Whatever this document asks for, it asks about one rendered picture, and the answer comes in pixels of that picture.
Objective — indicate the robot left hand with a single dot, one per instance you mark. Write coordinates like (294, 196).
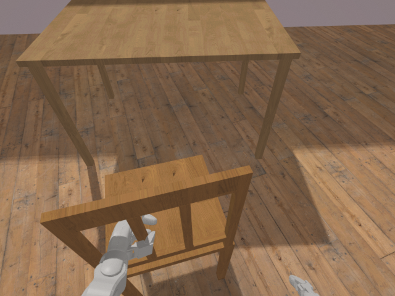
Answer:
(122, 239)

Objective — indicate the left robot forearm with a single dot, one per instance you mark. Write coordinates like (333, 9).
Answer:
(110, 275)

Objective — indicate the robot right hand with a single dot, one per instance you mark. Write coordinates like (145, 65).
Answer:
(303, 287)

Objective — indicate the table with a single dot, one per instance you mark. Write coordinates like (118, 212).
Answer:
(111, 32)

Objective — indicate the chair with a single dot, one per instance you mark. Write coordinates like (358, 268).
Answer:
(181, 194)

